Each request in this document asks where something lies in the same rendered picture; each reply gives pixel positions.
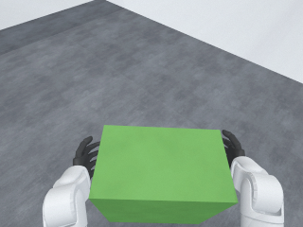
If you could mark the left robot forearm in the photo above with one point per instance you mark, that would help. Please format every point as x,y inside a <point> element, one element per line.
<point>64,204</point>

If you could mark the left robot hand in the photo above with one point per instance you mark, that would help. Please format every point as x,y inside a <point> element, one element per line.
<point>82,158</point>

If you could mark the right robot forearm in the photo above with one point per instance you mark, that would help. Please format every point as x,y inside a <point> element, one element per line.
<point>262,199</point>

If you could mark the right robot hand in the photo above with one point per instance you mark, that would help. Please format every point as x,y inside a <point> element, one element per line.
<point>233,147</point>

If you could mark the carton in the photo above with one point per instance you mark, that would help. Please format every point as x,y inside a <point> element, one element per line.
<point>161,175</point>

